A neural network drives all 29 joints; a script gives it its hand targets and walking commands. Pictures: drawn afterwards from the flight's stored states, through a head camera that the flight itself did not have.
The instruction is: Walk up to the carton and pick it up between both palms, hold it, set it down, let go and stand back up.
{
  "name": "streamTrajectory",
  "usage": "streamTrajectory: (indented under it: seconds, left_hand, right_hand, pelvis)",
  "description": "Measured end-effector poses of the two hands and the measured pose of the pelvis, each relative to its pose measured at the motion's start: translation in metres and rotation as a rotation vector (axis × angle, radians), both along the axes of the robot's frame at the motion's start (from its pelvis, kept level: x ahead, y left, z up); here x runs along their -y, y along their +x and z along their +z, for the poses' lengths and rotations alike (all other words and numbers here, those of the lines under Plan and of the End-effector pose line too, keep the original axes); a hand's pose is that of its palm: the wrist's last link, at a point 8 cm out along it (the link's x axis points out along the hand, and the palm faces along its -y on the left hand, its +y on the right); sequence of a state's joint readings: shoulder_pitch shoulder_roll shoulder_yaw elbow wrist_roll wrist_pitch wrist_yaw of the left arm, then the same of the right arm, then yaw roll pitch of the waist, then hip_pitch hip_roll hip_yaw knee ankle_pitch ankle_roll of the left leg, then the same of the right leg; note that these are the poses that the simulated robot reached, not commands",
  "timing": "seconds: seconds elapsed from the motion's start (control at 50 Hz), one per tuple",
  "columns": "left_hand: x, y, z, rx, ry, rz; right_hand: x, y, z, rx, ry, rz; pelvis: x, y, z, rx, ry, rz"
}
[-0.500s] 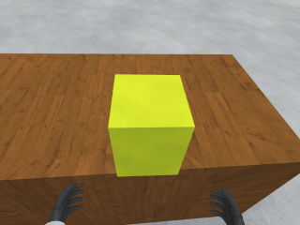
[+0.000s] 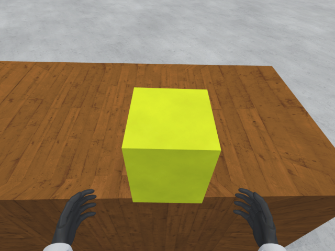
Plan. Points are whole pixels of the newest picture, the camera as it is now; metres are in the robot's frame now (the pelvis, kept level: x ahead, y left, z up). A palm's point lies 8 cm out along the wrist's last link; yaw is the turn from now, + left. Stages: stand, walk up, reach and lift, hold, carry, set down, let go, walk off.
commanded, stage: reach and lift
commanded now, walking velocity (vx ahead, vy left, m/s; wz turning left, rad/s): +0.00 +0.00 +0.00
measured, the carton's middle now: (169, 147) +0.39 +0.02 +0.03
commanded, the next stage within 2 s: none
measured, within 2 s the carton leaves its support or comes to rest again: neither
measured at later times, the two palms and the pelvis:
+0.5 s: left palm (69, 188) +0.24 +0.23 +0.07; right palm (259, 190) +0.25 -0.18 +0.07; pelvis -0.02 +0.00 +0.00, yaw -1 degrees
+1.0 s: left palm (72, 145) +0.31 +0.24 +0.12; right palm (257, 147) +0.33 -0.18 +0.12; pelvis -0.03 +0.00 +0.00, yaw -1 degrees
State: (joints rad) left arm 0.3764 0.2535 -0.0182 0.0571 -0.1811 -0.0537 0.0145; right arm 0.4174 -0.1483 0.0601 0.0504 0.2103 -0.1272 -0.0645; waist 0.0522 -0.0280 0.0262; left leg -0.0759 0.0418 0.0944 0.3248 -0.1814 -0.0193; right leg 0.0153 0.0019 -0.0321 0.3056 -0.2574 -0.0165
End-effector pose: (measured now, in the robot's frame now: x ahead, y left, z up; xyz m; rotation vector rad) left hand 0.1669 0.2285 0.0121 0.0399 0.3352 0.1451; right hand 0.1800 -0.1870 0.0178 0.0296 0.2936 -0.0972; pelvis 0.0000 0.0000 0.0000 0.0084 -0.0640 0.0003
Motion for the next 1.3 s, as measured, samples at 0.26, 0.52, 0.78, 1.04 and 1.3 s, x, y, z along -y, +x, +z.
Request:
streamTrajectory:
  seconds: [0.26, 0.52, 0.78, 1.04, 1.3]
  left_hand:
    - [0.0, 0.032, 0.027, 0.024, -0.035, 0.014]
    - [-0.003, 0.075, 0.056, 0.034, -0.044, 0.012]
    - [-0.001, 0.116, 0.083, 0.03, -0.053, 0.003]
    - [-0.008, 0.151, 0.112, 0.031, -0.041, 0.013]
    - [-0.011, 0.186, 0.14, 0.042, -0.031, 0.015]
  right_hand:
    - [-0.003, 0.034, 0.027, 0.03, 0.006, 0.003]
    - [-0.004, 0.073, 0.049, 0.053, 0.011, 0.014]
    - [-0.005, 0.118, 0.078, 0.069, 0.007, 0.025]
    - [-0.006, 0.155, 0.104, 0.062, 0.0, 0.038]
    - [-0.008, 0.189, 0.129, 0.055, -0.001, 0.046]
  pelvis:
    - [0.005, -0.011, 0.0, -0.013, 0.004, -0.007]
    - [0.003, -0.023, 0.001, -0.037, 0.002, -0.015]
    - [0.0, -0.027, 0.0, -0.068, -0.003, -0.023]
    - [-0.001, -0.027, 0.0, -0.094, -0.009, -0.02]
    - [-0.001, -0.028, -0.001, -0.129, -0.014, -0.018]
